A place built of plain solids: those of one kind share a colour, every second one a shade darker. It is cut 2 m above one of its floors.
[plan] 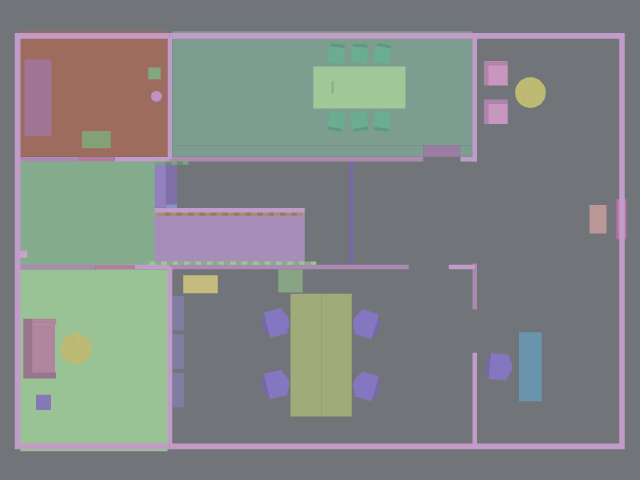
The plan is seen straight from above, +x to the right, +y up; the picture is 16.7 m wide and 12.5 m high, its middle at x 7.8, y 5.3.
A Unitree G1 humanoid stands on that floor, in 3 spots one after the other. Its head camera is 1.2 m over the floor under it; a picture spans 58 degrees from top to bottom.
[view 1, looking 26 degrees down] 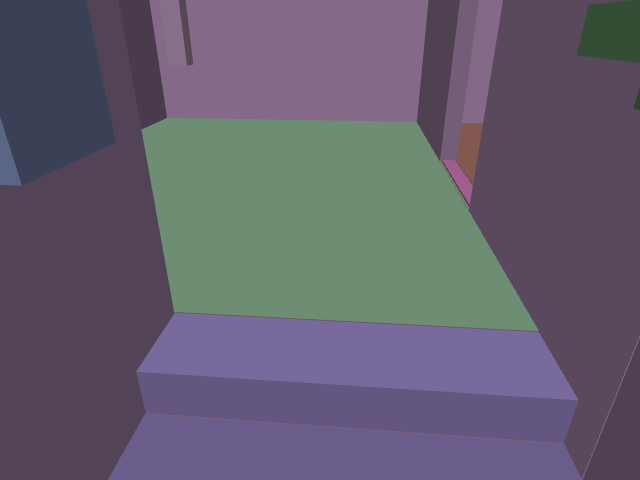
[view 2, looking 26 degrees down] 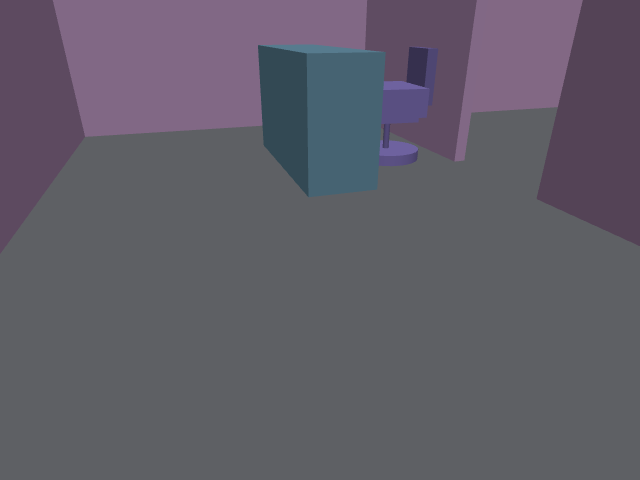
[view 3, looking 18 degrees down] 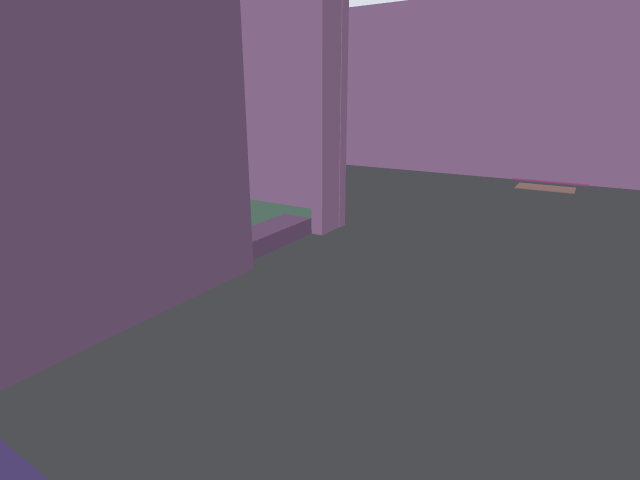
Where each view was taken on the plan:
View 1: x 4.67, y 6.74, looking -175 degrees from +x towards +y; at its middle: split_corridor_level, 1.99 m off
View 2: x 14.49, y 6.00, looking -108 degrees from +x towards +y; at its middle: ground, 2.74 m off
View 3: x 8.21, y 5.33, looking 32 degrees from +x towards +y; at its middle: ground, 3.88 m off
